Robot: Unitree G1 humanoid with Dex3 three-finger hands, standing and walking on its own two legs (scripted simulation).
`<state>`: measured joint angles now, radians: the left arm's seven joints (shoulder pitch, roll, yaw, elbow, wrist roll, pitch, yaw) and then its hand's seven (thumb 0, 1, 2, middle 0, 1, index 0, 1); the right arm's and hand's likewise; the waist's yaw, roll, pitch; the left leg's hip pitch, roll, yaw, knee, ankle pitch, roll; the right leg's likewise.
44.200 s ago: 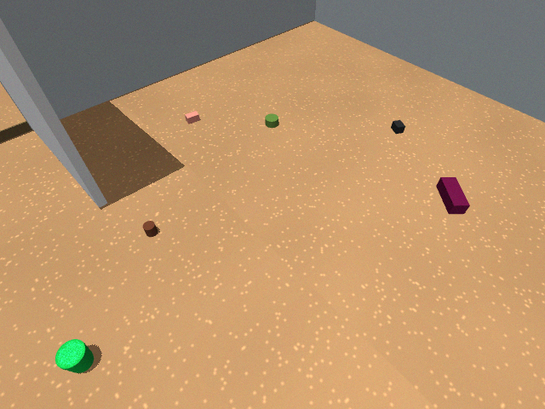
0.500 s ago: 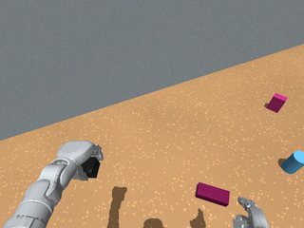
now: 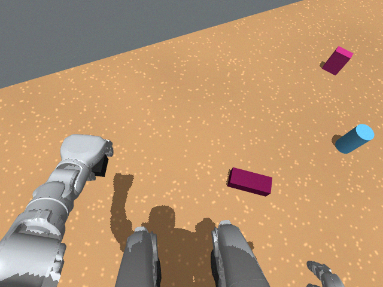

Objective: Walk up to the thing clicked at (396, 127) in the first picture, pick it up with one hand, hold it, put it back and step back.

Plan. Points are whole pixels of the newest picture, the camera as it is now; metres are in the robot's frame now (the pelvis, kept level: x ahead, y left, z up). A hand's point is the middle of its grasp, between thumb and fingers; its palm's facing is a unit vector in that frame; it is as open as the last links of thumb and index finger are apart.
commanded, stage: crouch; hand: left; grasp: from above
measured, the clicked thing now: (91, 164) +0.41 +0.22 -0.13
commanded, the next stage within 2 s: lower in 1.52 s
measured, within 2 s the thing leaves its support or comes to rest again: neither
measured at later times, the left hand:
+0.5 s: hand (111, 173) +0.45 +0.22 -0.32, palm faces -0.45 +0.06 -0.89, open 7.5 cm
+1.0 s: hand (116, 173) +0.48 +0.22 -0.40, palm faces -0.47 +0.04 -0.88, open 7.5 cm
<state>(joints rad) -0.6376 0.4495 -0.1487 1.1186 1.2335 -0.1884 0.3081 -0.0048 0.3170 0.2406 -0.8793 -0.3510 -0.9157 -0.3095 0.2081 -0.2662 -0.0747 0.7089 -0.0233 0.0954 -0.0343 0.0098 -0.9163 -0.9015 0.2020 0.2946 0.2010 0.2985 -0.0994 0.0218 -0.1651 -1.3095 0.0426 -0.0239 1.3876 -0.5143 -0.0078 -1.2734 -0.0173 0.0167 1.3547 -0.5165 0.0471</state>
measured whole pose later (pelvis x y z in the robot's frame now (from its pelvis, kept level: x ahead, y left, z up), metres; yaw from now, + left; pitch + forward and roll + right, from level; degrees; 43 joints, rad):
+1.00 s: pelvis -0.02 +0.00 -0.25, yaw -5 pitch +36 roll -7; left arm -1.01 0.71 0.02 1.37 1.30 -0.25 0.28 0.00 0.39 0.11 -0.92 -0.22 -0.96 -0.18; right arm 0.17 -0.25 0.01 0.73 -0.12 0.00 0.11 0.01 -0.92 -0.90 0.20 0.29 0.20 0.30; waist -0.24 0.01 -0.09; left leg -2.21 0.03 -0.13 2.26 -0.68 -0.02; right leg -2.14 0.02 -0.02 2.19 -0.69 0.07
